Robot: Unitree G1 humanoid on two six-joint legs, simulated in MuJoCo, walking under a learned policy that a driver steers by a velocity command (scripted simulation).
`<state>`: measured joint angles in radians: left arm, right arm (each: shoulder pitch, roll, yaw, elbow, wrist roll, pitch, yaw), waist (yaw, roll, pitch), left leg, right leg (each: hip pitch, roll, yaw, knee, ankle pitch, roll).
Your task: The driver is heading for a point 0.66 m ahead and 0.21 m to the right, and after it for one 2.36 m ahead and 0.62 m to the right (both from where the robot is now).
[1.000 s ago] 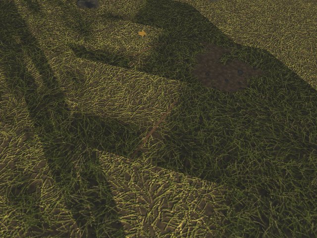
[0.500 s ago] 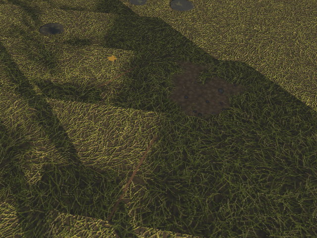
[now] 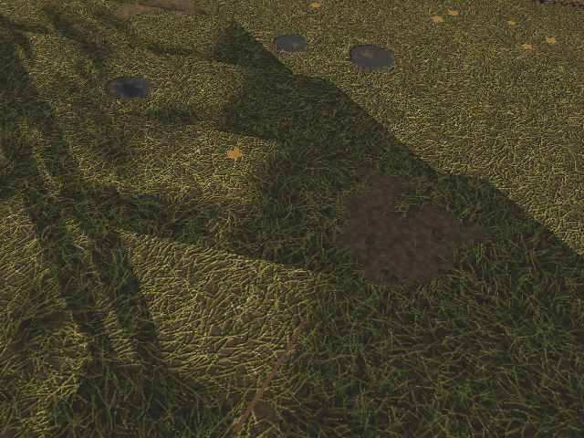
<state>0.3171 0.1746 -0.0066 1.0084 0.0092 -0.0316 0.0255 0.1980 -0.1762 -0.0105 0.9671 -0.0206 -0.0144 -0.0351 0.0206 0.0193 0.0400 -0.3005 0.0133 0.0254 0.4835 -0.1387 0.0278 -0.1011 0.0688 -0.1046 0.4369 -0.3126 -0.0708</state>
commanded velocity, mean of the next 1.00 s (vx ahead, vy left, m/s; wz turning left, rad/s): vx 0.16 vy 0.00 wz -0.03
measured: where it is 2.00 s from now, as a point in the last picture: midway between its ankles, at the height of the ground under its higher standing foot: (335, 411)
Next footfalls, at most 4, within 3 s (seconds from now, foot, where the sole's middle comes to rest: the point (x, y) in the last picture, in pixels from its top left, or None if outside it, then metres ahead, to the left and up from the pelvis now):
1.48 right None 0.54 -0.12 -0.93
1.86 left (327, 356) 0.80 -0.06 -0.93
2.24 right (383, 429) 0.60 -0.20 -0.93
2.62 left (313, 397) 0.68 -0.02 -0.93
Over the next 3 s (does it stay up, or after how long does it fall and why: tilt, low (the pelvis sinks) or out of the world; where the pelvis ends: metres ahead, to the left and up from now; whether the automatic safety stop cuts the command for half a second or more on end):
stays up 0.61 -0.07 -0.16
